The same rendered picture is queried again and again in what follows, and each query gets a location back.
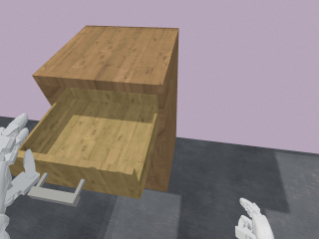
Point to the cabinet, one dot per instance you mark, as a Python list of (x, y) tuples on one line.
[(125, 59)]

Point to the handle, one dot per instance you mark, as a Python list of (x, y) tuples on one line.
[(55, 196)]

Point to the robot left forearm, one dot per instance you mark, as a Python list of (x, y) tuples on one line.
[(4, 221)]

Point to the drawer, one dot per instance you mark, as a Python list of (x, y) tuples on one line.
[(105, 137)]

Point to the left robot hand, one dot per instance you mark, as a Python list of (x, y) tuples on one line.
[(11, 138)]

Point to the right robot hand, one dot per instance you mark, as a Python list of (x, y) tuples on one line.
[(256, 228)]

